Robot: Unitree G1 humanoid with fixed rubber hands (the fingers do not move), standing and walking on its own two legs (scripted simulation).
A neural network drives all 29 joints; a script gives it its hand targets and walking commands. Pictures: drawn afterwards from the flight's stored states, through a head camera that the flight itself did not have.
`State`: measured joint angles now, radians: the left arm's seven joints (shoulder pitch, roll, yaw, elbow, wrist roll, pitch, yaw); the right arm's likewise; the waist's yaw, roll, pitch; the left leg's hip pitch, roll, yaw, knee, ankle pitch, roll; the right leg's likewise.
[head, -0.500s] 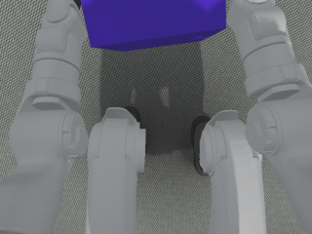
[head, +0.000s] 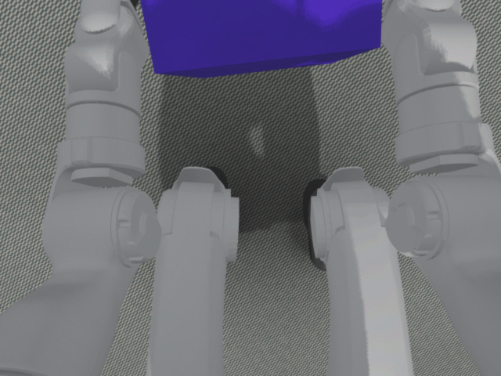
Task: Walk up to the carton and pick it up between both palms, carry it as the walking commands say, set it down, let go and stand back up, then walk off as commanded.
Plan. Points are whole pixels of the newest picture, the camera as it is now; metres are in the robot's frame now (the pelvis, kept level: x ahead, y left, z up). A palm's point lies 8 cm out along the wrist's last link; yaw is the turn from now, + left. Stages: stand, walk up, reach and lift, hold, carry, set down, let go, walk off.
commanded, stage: reach and lift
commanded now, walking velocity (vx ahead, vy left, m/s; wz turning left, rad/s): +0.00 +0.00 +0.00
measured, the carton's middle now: out of the picture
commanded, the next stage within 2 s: none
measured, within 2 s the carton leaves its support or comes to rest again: neither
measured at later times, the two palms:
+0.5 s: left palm out of the picture +0.52 +0.19 -0.07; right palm out of the picture +0.54 -0.11 -0.06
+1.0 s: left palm out of the picture +0.50 +0.19 +0.00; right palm out of the picture +0.53 -0.11 +0.02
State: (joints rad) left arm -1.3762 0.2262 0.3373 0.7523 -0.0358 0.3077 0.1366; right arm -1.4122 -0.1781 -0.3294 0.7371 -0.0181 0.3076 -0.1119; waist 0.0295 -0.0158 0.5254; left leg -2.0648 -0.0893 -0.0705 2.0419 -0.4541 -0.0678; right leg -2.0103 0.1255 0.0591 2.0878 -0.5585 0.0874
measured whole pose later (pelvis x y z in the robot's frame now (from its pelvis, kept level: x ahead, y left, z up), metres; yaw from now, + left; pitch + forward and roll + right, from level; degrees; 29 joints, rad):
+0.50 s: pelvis -0.01 +0.00 +0.05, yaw +0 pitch +24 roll -1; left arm -1.31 0.18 0.40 0.60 0.01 0.39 0.09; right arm -1.35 -0.12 -0.37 0.60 -0.05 0.38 -0.11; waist 0.04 -0.02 0.52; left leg -1.89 -0.10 -0.09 1.89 -0.42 -0.08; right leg -1.85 0.13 0.06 1.93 -0.52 0.08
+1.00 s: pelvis -0.01 +0.00 +0.10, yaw +1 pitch +20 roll -1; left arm -1.21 0.14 0.41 0.52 0.02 0.43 0.10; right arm -1.28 -0.09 -0.37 0.56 -0.06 0.41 -0.09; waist 0.04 -0.02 0.52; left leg -1.67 -0.11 -0.10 1.74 -0.42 -0.08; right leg -1.63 0.13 0.07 1.78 -0.50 0.07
